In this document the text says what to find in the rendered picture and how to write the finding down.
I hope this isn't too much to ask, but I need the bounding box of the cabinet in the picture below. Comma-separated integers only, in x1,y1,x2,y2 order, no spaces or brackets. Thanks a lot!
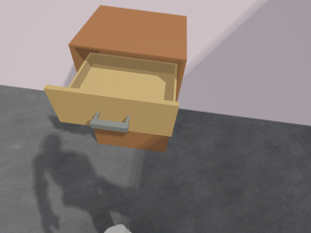
68,5,188,152

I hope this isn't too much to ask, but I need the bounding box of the handle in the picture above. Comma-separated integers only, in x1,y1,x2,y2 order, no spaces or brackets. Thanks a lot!
90,112,130,133

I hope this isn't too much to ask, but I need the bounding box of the drawer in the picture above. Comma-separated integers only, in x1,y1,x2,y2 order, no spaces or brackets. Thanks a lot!
44,52,180,137

